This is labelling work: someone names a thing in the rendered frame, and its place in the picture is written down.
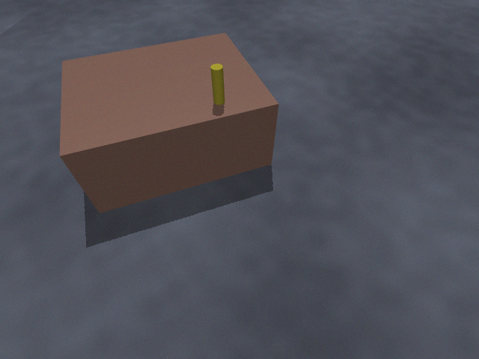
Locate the can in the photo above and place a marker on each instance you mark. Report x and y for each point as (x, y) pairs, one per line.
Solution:
(218, 84)

